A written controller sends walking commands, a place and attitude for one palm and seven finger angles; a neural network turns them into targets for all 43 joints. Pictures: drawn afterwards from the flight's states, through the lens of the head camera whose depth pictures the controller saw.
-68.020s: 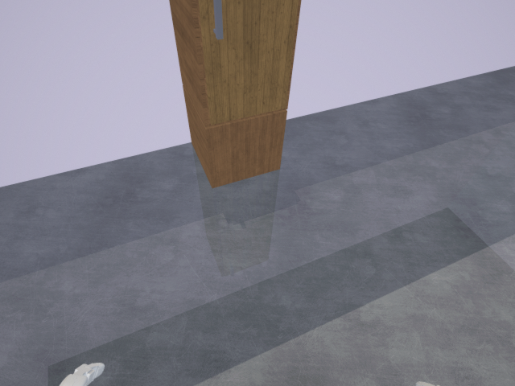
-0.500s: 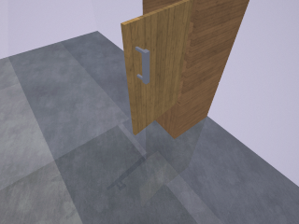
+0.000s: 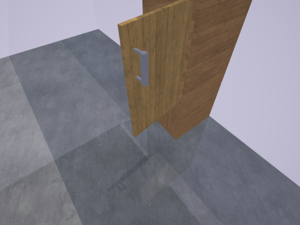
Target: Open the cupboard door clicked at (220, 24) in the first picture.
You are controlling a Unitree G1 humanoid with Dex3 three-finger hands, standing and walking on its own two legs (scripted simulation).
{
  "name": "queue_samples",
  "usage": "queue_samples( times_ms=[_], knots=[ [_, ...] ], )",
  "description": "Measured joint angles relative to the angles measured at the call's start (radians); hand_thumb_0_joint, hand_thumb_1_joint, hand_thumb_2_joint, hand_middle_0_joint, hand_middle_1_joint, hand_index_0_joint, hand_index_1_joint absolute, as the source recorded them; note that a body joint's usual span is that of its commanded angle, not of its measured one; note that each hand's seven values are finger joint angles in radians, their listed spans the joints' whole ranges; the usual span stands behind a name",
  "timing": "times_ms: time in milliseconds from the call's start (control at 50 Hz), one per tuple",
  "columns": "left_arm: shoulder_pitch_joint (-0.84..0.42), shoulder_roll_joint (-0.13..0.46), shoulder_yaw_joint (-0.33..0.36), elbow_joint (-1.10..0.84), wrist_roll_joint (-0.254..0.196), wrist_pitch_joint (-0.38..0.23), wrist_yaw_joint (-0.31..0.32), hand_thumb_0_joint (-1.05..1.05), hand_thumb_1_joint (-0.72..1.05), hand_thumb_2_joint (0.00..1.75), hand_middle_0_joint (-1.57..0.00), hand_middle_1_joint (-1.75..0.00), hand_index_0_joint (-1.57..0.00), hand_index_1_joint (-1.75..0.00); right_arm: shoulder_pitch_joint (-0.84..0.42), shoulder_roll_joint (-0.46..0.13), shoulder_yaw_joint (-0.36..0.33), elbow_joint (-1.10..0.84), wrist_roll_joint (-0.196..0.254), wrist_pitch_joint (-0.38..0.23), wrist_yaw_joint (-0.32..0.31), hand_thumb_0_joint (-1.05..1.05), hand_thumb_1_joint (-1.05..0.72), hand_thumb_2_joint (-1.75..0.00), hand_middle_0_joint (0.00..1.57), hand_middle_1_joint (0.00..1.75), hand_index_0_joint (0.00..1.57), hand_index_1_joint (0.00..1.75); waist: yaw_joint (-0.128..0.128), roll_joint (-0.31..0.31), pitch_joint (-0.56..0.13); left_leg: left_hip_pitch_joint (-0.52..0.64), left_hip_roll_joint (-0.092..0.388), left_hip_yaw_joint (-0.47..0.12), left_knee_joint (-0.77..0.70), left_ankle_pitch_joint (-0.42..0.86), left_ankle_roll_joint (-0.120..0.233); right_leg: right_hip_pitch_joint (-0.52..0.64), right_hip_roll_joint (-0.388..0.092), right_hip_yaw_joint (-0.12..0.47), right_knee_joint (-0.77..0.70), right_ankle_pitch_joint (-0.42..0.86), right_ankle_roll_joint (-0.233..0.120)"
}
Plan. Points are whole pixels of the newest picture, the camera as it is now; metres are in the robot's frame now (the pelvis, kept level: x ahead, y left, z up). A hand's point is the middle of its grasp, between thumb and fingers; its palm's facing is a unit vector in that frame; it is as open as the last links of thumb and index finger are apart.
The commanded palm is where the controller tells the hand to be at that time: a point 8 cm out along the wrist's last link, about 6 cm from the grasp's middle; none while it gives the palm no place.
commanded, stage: look to check the result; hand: left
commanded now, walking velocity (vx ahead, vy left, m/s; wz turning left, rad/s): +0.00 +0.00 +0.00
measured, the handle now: (140, 67) +0.61 +0.07 +0.09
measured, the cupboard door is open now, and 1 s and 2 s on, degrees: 97 97 97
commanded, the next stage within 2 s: stand and wait in 0.20 s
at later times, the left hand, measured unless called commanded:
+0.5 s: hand out of the picture -0.02 +0.15 -0.18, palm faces +0.05 -0.98 -0.19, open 7.4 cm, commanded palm none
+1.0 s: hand out of the picture -0.01 +0.15 -0.18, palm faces +0.06 -0.98 -0.19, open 7.4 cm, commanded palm none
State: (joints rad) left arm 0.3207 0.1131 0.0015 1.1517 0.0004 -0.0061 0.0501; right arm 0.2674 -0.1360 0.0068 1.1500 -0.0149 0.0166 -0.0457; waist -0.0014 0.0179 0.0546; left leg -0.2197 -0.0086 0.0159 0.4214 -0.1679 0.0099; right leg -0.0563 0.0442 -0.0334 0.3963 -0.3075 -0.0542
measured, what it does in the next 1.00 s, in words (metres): stands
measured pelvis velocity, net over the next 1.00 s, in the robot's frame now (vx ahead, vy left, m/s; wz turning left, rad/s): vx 0.01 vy -0.01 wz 0.00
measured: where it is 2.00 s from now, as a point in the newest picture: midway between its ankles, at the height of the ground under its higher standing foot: outside the picture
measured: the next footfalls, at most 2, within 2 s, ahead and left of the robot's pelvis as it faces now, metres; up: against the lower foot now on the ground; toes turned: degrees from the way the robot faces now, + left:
none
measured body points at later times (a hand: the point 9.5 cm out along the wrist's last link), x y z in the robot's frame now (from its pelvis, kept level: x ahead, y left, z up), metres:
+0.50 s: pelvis +0.01 -0.01 +0.00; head +0.02 -0.02 +0.45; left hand -0.02 +0.20 -0.16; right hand +0.00 -0.22 -0.17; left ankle +0.04 +0.11 -0.74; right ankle -0.06 -0.08 -0.74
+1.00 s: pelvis +0.01 -0.01 +0.00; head +0.03 -0.02 +0.45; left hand -0.01 +0.20 -0.16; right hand +0.01 -0.23 -0.17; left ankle +0.04 +0.11 -0.74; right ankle -0.06 -0.08 -0.74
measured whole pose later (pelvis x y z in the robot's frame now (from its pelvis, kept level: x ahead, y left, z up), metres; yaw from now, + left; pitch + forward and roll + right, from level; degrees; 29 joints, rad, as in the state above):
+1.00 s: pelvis +0.01 -0.01 +0.00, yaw +0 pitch -2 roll +1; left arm 0.31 0.11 0.00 1.14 0.00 -0.01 0.05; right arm 0.26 -0.13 0.01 1.15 -0.01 0.02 -0.05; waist 0.00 0.00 0.06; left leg -0.20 0.00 0.01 0.43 -0.19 -0.01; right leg -0.02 0.06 -0.04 0.37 -0.32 -0.07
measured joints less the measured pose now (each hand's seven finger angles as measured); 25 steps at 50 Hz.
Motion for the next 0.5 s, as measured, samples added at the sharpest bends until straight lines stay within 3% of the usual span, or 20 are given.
queue_samples(
  times_ms=[500],
  knots=[
    [-0.010, 0.001, 0.001, -0.006, -0.001, -0.001, 0.000, 0.00, 0.91, 0.90, -0.20, -0.30, -0.20, -0.30, 0.001, 0.005, 0.002, 0.004, 0.001, -0.001, -0.003, 0.00, -0.91, -0.90, 0.20, 0.30, 0.20, 0.30, 0.000, -0.008, 0.005, 0.014, 0.008, -0.003, -0.002, -0.013, -0.012, 0.020, 0.009, -0.001, -0.017, -0.005, -0.011]
  ],
)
